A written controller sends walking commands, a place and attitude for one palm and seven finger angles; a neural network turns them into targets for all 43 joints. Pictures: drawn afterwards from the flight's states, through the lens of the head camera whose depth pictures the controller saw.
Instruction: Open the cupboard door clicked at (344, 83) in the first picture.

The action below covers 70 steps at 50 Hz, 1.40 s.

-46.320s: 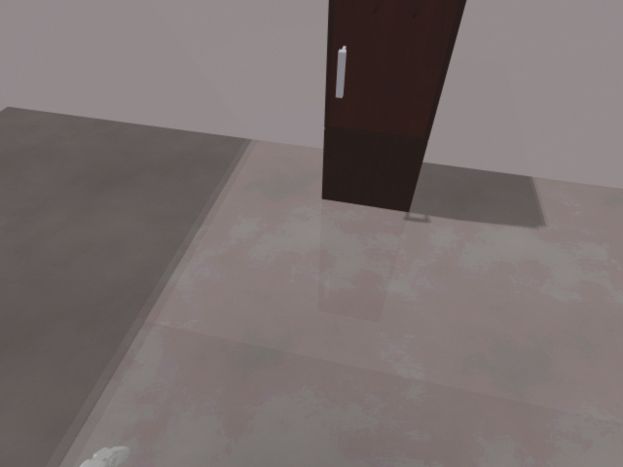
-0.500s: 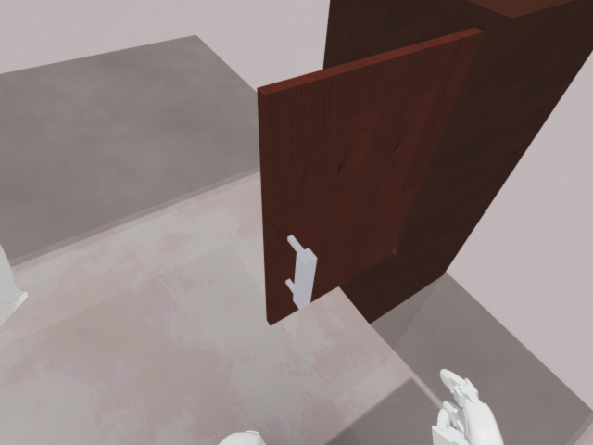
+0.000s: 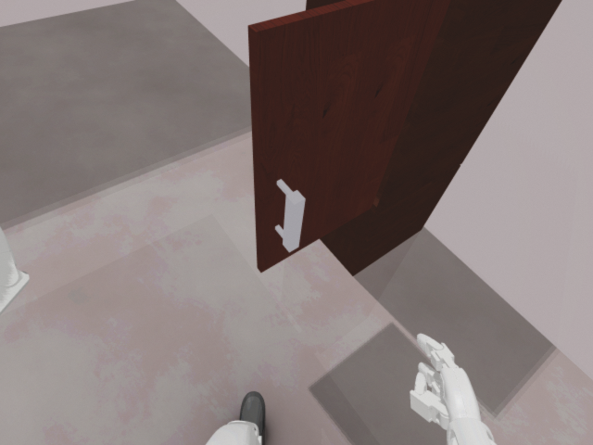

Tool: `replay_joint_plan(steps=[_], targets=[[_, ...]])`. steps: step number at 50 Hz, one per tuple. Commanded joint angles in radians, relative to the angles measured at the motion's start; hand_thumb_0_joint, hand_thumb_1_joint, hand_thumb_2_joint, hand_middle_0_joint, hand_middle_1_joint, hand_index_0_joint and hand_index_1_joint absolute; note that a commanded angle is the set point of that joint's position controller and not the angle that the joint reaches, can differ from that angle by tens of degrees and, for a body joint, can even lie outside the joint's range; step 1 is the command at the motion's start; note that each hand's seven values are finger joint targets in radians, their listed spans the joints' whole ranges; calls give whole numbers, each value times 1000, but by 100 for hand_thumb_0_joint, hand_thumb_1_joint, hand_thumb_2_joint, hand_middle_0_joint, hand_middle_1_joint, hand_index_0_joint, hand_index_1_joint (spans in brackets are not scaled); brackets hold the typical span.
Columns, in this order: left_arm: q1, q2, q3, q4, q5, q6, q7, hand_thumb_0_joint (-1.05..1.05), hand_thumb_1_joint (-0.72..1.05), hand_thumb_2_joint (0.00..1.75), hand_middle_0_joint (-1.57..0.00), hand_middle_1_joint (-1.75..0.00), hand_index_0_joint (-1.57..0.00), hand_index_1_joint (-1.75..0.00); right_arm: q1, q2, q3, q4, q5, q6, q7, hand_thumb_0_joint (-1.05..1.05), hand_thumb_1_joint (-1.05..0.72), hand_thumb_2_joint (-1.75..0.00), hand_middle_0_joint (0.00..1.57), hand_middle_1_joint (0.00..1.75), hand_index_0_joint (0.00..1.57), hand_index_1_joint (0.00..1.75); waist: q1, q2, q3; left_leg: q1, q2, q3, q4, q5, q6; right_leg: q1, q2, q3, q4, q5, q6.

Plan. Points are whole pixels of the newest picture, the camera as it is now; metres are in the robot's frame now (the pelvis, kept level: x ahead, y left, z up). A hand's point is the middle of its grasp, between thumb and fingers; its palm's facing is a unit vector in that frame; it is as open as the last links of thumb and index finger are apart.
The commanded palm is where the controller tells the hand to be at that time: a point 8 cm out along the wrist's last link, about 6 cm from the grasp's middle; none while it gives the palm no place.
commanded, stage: stop stepping back and stand still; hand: left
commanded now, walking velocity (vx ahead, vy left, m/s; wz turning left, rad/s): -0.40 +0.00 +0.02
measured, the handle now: (286, 216) +0.52 +0.09 -0.10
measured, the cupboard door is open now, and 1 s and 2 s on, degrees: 90 90 90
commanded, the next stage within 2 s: let the arm hang, fingers relaxed in 1.16 s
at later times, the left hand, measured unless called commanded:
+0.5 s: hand (18, 408) +0.12 +0.24 +0.16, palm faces +0.42 -0.79 -0.45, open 7.4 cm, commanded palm +0.08 +0.27 +0.19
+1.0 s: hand out of the picture +0.07 +0.28 +0.16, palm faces +0.46 -0.78 -0.43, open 7.4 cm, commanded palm +0.02 +0.31 +0.19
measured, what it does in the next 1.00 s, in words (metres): walks backwards: right foot, then left foot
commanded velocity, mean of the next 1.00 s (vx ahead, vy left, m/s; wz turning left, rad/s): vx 0.05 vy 0.04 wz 0.01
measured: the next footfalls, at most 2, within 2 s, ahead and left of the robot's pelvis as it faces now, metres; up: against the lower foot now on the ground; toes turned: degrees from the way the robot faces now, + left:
right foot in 0.02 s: -0.15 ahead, -0.12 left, +0.00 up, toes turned -1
left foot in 0.16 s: +0.14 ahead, +0.09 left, +0.00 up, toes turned -1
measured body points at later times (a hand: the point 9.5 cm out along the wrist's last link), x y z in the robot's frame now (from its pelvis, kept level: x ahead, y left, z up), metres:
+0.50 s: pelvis -0.07 -0.03 +0.02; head -0.10 -0.02 +0.47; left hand +0.09 +0.27 +0.19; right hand +0.02 -0.30 -0.08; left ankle -0.06 +0.12 -0.66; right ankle -0.09 -0.09 -0.73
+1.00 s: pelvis -0.13 +0.01 +0.01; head -0.13 +0.02 +0.46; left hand +0.04 +0.32 +0.19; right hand +0.04 -0.20 -0.07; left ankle -0.11 +0.13 -0.73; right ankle -0.09 -0.09 -0.73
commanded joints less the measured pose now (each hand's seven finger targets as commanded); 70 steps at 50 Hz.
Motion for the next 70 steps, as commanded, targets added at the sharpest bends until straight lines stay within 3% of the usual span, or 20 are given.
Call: replay_joint_plan(steps=[1, 3, 6, 8, 9, 11, 14, 15, 16, 17, 21, 26, 30, 33, 38, 47, 62, 63, 66, 70], targets=[[-112, 274, 129, -234, -10, -104, -9, 0, 90, 90, -20, -30, -20, -30, -7, -148, -63, -99, 22, 4, -15, 0, -90, -90, 20, 30, 20, 30, -51, -33, -236, 541, 34, -78, 304, -189, -46, -311, -229, 210, -297, 426, -57], [-87, 354, 213, -247, 3, -115, -4, 0, 90, 90, -20, -30, -20, -30, -80, -141, -35, -148, 22, -7, -24, 0, -90, -90, 20, 30, 20, 30, -22, -104, -181, 348, -51, -40, 440, -441, -56, -290, -328, 204, -248, 632, -68], [82, 291, 197, -210, -9, -64, -32, 0, 90, 90, -20, -30, -20, -30, -65, -136, -33, -188, 42, 10, -47, 0, -90, -90, 20, 30, 20, 30, -73, -126, -215, 339, -119, 18, 301, -208, -26, -111, -205, 5, 57, 1231, 32], [114, 253, 181, -217, -25, -31, -36, 0, 90, 90, -20, -30, -20, -30, -26, -168, -38, -165, 35, 13, -42, 0, -90, -90, 20, 30, 20, 30, -78, 248, -308, 640, 16, -174, 195, 352, 67, -294, -16, -55, 262, 544, 88], [107, 218, 146, -177, -27, -27, -41, 0, 90, 90, -20, -30, -20, -30, -12, -185, -46, -151, 31, -1, -30, 0, -90, -90, 20, 30, 20, 30, -78, 368, -250, 548, 129, -336, 49, 142, 111, -309, 23, -9, 370, -61, 66], [124, 212, 169, -26, -27, -21, -19, 0, 90, 90, -20, -30, -20, -30, 8, -195, -49, -133, 30, -23, -32, 0, -90, -90, 20, 30, 20, 30, -53, 209, -48, 175, 170, -392, -167, -630, 100, -185, 7, 14, 327, -159, 31], [166, 234, 184, -17, -20, -4, -12, 0, 90, 90, -20, -30, -20, -30, 6, -195, -60, -170, 27, 14, -43, 0, -90, -90, 20, 30, 20, 30, -51, 237, -21, -45, 23, -165, -115, -761, -23, 41, 21, -106, 3, -59, -1], [200, 216, 154, -14, -11, -3, -17, 0, 90, 90, -20, -30, -20, -30, 17, -176, -62, -176, 36, 28, -44, 0, -90, -90, 20, 30, 20, 30, -62, 89, -5, -23, -59, -67, 141, -690, -44, -58, -86, 0, -155, -81, -28], [199, 229, 139, -50, -2, -2, -19, 0, 90, 90, -20, -30, -20, -30, 30, -172, -72, -174, 43, 45, -41, 0, -90, -90, 20, 30, 20, 30, -67, -192, 25, 98, -150, -56, 594, -594, -66, -399, -341, 366, -409, -274, -77], [128, 231, 123, -103, 2, -7, -15, 0, 90, 90, -20, -30, -20, -30, 25, -185, -73, -149, 23, 58, -42, 0, -90, -90, 20, 30, 20, 30, -69, -219, 63, 30, -140, -112, 857, -561, -75, -543, -469, 499, -474, -312, -104], [5, 174, 56, -38, 27, -18, -11, 0, 90, 90, -20, -30, -20, -30, 50, -168, -48, -121, 31, 17, -48, 0, -90, -90, 20, 30, 20, 30, -106, -85, 46, 22, -31, -80, 762, -412, -59, -404, -294, 215, -353, -105, -56], [-113, 190, 48, -72, 62, -42, 23, 0, 90, 90, -20, -30, -20, -30, 62, -167, -53, -99, 28, -51, -79, 0, -90, -90, 20, 30, 20, 30, -56, -52, -22, 173, -68, -4, 322, -500, -4, -131, -309, 195, -221, 385, -60], [8, 185, 86, -172, 41, -44, 31, 0, 90, 90, -20, -30, -20, -30, 86, -175, -61, -140, 31, -47, -64, 0, -90, -90, 20, 30, 20, 30, -60, 80, -174, 413, 3, -71, 63, -126, 16, -26, -189, 90, 3, 665, 25], [114, 185, 118, -114, 37, -35, 24, 0, 90, 90, -20, -30, -20, -30, 93, -182, -69, -153, 49, -25, -43, 0, -90, -90, 20, 30, 20, 30, -64, 98, -202, 487, 73, -94, 202, 261, 15, -102, -106, 24, 29, 608, 34], [103, 137, 76, -24, 19, -17, 2, 0, 90, 90, -20, -30, -20, -30, 66, -174, -54, -153, 51, 3, -31, 0, -90, -90, 20, 30, 20, 30, -85, -16, -84, 275, 16, -68, 171, -155, -22, -75, -140, 61, -58, 596, 26], [-63, 138, 35, -101, 34, -11, 1, 0, 90, 90, -20, -30, -20, -30, 37, -171, -33, -171, 35, -6, -48, 0, -90, -90, 20, 30, 20, 30, -71, 113, -8, 205, 22, -121, -13, -548, 1, -127, -87, 43, -127, 199, 44], [52, 129, 54, -24, 30, -17, 4, 0, 90, 90, -20, -30, -20, -30, 51, -175, -46, -151, 33, -22, -38, 0, -90, -90, 20, 30, 20, 30, -66, 28, -28, 228, -23, -96, 57, -436, -23, -124, -120, 64, -215, 219, 29], [-48, -13, -358, 716, 104, 137, -143, 0, 90, 90, -20, -30, -20, -30, -2, -362, -98, 112, 30, -31, 52, 0, -90, -90, 20, 30, 20, 30, -113, 56, 61, 157, 19, -156, 213, -255, -5, -265, -191, 10, -44, 371, -4], [-87, -54, -342, 759, 88, 224, -171, 0, 90, 90, -20, -30, -20, -30, 75, -302, -86, 91, 22, 71, 45, 0, -90, -90, 20, 30, 20, 30, -84, 96, -16, 125, 85, -211, 109, -269, 35, -248, -123, 1, 47, 198, 0], [-174, 11, -358, 963, 103, 215, -170, 0, 90, 90, -20, -30, -20, -30, 58, -307, -71, 113, 9, 111, 47, 0, -90, -90, 20, 30, 20, 30, -63, -168, -70, 144, 26, -198, 160, -344, 39, -168, -167, 68, -27, 232, -28]])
